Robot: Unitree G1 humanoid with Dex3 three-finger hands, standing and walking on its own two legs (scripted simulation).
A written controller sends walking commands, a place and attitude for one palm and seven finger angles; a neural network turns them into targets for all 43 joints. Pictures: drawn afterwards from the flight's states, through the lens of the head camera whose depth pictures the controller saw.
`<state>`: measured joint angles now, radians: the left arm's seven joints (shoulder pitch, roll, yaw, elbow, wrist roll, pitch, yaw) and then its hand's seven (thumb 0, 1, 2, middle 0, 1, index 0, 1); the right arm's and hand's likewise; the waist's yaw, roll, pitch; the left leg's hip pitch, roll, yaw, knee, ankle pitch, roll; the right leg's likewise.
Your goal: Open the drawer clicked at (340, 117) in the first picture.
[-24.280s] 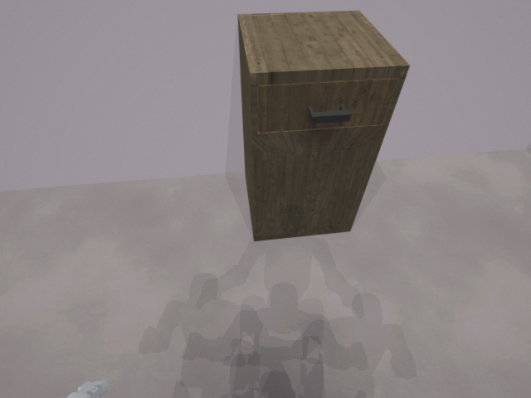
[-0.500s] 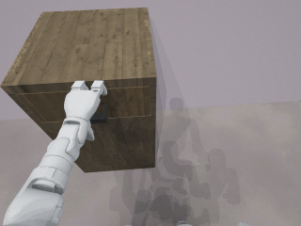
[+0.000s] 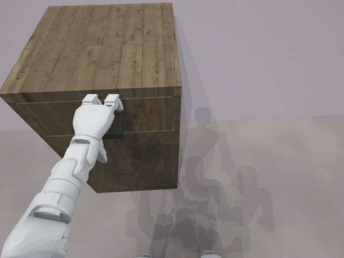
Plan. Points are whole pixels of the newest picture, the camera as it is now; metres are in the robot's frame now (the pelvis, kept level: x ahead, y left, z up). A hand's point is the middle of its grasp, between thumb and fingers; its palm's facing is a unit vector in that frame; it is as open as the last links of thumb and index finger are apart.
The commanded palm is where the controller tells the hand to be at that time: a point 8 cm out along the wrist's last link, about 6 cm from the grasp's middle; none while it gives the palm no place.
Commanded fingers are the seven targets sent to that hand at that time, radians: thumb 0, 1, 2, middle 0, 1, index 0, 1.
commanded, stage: re-aim the fingers above the handle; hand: left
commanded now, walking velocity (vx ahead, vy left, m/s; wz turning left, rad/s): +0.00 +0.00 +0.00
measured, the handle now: (102, 127) +0.47 +0.22 -0.04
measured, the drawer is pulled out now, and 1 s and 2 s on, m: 0.00 0.00 0.00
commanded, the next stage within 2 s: lower the fingers behind the handle in 0.58 s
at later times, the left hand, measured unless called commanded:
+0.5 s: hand (104, 133) +0.41 +0.19 +0.02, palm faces +0.01 -0.10 -0.99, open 13.8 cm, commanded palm +0.39 +0.23 +0.08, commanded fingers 0.00 -0.50 0.30 -0.30 -1.20 -0.30 -1.20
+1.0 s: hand (93, 144) +0.39 +0.22 +0.00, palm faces -0.07 -0.08 -0.99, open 13.8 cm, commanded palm +0.38 +0.24 +0.05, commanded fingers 0.00 -0.50 0.30 -0.30 -1.20 -0.30 -1.20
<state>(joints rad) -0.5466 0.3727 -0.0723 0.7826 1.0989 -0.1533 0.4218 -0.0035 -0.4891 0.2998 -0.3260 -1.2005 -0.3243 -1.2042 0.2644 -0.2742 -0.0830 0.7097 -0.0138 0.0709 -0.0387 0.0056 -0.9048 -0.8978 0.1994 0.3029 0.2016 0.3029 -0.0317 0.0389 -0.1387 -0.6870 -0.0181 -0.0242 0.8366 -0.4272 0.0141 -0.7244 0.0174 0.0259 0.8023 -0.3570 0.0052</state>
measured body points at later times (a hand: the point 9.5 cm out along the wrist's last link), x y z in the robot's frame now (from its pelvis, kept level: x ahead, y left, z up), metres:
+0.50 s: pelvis +0.00 +0.00 +0.00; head +0.07 +0.00 +0.45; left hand +0.40 +0.19 +0.07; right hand +0.10 -0.27 -0.12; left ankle -0.02 +0.11 -0.70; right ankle +0.01 -0.13 -0.70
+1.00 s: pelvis +0.00 +0.00 +0.00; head +0.07 +0.00 +0.44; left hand +0.39 +0.22 +0.05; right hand +0.08 -0.28 -0.13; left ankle -0.02 +0.11 -0.70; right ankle +0.01 -0.13 -0.70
